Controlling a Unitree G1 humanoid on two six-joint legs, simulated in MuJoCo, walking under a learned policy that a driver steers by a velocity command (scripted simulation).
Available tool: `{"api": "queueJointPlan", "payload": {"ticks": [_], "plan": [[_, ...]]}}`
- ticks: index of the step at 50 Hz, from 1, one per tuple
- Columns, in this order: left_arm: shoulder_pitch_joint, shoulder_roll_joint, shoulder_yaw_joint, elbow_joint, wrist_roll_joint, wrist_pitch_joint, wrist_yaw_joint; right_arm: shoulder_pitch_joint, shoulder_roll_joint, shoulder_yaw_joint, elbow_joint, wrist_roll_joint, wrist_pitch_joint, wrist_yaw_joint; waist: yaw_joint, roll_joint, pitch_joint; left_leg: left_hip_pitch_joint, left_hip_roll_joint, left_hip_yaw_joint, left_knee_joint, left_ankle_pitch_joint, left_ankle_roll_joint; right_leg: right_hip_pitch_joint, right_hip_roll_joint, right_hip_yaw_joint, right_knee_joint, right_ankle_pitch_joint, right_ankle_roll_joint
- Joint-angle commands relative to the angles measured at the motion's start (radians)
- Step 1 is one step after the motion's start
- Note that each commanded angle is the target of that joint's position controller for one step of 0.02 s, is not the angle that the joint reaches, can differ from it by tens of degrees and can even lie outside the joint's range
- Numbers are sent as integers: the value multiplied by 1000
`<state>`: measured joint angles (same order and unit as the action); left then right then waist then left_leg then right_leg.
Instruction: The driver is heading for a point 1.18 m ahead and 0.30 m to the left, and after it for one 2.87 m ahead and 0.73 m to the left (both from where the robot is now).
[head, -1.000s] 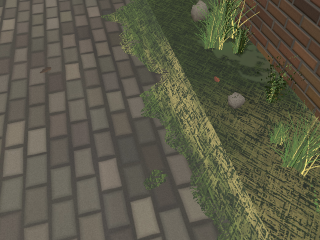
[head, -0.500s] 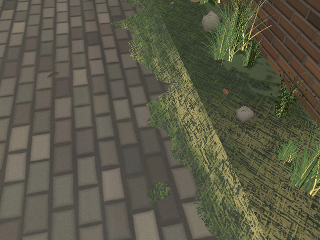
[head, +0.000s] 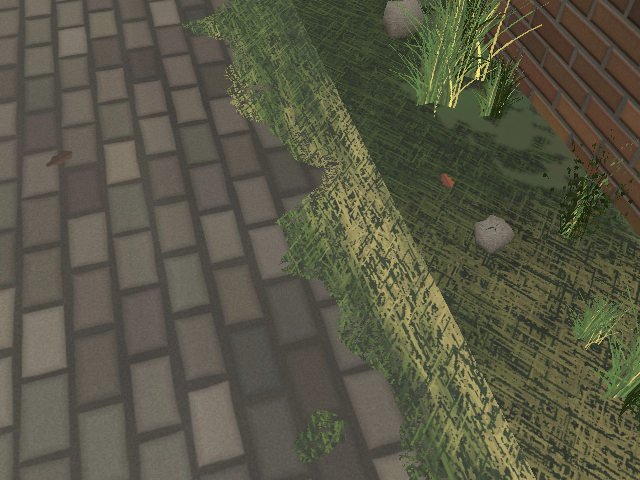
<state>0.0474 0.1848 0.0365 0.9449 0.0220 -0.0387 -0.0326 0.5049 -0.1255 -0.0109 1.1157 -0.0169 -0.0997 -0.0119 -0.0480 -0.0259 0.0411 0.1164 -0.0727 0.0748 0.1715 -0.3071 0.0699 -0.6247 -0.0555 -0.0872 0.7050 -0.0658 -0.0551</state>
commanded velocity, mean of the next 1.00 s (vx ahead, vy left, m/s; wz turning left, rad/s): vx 0.49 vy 0.00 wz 0.42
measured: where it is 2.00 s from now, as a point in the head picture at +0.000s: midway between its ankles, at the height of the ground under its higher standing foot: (175, 259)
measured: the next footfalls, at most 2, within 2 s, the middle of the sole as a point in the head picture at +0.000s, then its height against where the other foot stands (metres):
right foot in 0.12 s outside the picture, level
left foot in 0.66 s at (253, 468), level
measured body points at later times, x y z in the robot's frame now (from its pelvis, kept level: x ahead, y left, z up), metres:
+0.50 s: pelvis +0.28 -0.01 +0.00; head +0.31 -0.01 +0.45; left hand +0.18 +0.21 -0.14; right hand +0.46 -0.21 -0.13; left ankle +0.41 +0.15 -0.68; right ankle +0.22 -0.09 -0.74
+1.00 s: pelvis +0.54 +0.11 +0.01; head +0.56 +0.14 +0.46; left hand +0.57 +0.39 -0.12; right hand +0.66 -0.14 -0.12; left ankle +0.46 +0.11 -0.74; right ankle +0.74 +0.01 -0.67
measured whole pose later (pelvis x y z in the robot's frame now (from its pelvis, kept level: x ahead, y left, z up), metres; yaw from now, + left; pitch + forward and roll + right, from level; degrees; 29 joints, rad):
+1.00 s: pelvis +0.54 +0.11 +0.01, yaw +29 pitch +1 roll +0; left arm 0.09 0.24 0.05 0.81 0.04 -0.03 -0.03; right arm 0.38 -0.23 -0.07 0.95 0.00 -0.07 0.00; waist -0.05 -0.04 0.05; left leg -0.03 -0.15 -0.04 0.24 -0.21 0.13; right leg -0.68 -0.14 0.01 0.88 -0.09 0.03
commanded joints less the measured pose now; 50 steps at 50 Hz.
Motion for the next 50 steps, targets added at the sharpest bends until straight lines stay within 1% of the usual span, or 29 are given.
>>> {"api": "queueJointPlan", "payload": {"ticks": [1,3,4,5,6,7,8,9,10,12,13,15,18,22,26,29,31,32,33,34,35,36,37,38,39,40,42,44,50], "plan": [[-108,43,4,-88,-5,-14,4,61,-144,-23,-10,0,-10,-9,15,110,109,-93,275,-104,-11,702,104,65,44,-37,-102,22,-33],[-21,73,18,-74,-5,-23,16,21,-167,-29,-18,-4,-10,-12,69,115,55,-44,282,-103,118,963,92,178,84,-33,-128,-41,-66],[90,95,31,-41,-6,-31,24,3,-181,-33,-22,-7,-8,-12,115,117,-7,-31,275,-103,246,1052,83,288,108,-28,-146,-73,-82],[257,118,46,11,-3,-41,33,-23,-189,-36,-30,-2,-3,-9,187,96,-91,-89,244,-88,438,988,69,488,108,-22,-222,-33,-98],[411,191,69,40,24,-50,46,-17,-157,-27,-54,8,-2,-2,230,30,-202,-279,195,-71,707,673,60,739,-71,164,-251,-163,-133],[442,276,88,31,48,-49,41,130,-20,-4,-66,50,8,6,146,-183,-337,-633,24,-21,1102,-153,24,1001,-398,662,-342,-273,-260],[366,226,83,16,9,-34,30,68,-146,-38,-58,25,17,1,149,-39,-314,-694,47,-129,1199,-154,44,889,-374,758,-447,-418,-256],[243,161,63,-3,-1,-37,29,-35,-152,-46,-94,16,19,3,104,-13,-146,-727,102,-131,1174,-54,47,726,-342,588,-485,-452,-214],[184,106,48,-10,-2,-48,26,-88,-132,-45,-109,9,18,7,86,21,-56,-706,139,-128,1119,7,48,591,-299,464,-526,-343,-178],[195,52,32,15,-3,-62,39,-82,-100,-50,-110,-13,41,19,34,-5,-4,-630,172,-127,1055,39,38,456,-228,271,-551,-167,-118],[222,49,29,26,-4,-71,43,-75,-84,-52,-114,-17,55,24,23,-17,-6,-612,175,-122,1043,41,33,437,-225,227,-553,-106,-115],[261,67,32,37,-9,-86,46,-114,-71,-54,-138,-19,75,32,12,-16,7,-659,186,-108,1012,73,24,443,-215,145,-567,-28,-109],[304,83,34,41,-4,-92,48,-231,-81,-55,-187,-16,90,43,21,-25,35,-767,199,-84,938,184,11,471,-194,43,-584,31,-93],[347,84,27,47,-6,-93,51,-388,-79,-45,-249,-11,84,58,47,-25,69,-773,175,-24,689,315,1,504,-162,-70,-576,162,-72],[424,114,31,68,-5,-85,62,-511,-83,-38,-302,-14,80,68,85,-31,77,-749,141,58,514,314,27,635,-194,-132,-542,315,-65],[429,139,37,72,0,-68,74,-498,-106,-48,-311,-19,78,67,59,-59,47,-675,80,101,466,201,75,735,-213,-181,-419,653,-56],[409,171,48,64,4,-52,78,-389,-136,-64,-285,-21,79,59,6,-87,-18,-556,13,124,456,88,120,768,-222,-200,-228,876,-57],[401,187,53,55,4,-42,74,-296,-159,-77,-258,-22,74,54,-29,-87,-73,-452,-16,117,418,57,144,751,-226,-198,-70,856,-57],[381,194,55,39,0,-35,65,-162,-196,-97,-217,-30,65,45,-97,-42,-142,-254,-20,72,317,87,175,642,-211,-210,166,688,-32],[382,132,43,-8,-16,-36,56,-83,-300,-128,-210,-43,63,31,-112,94,-235,21,218,-261,288,-35,261,325,-140,-205,503,179,8],[348,101,40,-90,-21,-48,38,-126,-377,-142,-234,-26,72,32,-48,225,-276,171,431,-815,133,38,401,-27,90,-47,792,-497,54],[214,144,47,-117,-11,-59,33,-128,-347,-134,-226,-6,82,27,-67,57,-184,115,401,-708,92,59,360,-138,19,108,774,-391,41],[198,132,40,-130,-20,-74,29,-176,-303,-121,-224,1,80,20,-30,33,-86,-3,380,-583,80,139,317,-137,-22,109,690,-291,34],[222,129,41,-110,-15,-77,33,-222,-258,-110,-230,1,73,17,19,-30,-35,-106,326,-488,69,270,266,-76,-53,110,592,-247,33],[238,126,42,-103,6,-61,35,-260,-227,-99,-238,12,65,13,54,-47,-26,-171,267,-405,59,347,226,-17,-67,112,542,-229,41],[272,113,39,-103,21,-40,33,-264,-221,-93,-244,16,54,10,75,6,-44,-221,256,-374,57,439,235,45,-74,116,505,-231,58],[258,104,38,-114,30,-11,25,-225,-225,-89,-232,24,31,10,86,11,-44,-244,220,-322,55,536,230,50,-74,102,446,-231,85],[196,101,34,-134,27,0,16,-178,-240,-89,-223,20,22,10,68,31,-27,-248,192,-283,36,566,201,15,-75,76,364,-154,97],[-15,106,23,-205,15,5,3,-44,-229,-74,-194,15,20,11,-13,86,2,-112,182,-257,23,632,112,-80,-51,48,109,49,77]]}}
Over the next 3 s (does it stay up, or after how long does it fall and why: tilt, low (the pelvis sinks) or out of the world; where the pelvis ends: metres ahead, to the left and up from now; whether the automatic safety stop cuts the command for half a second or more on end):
stays up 1.36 0.45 0.01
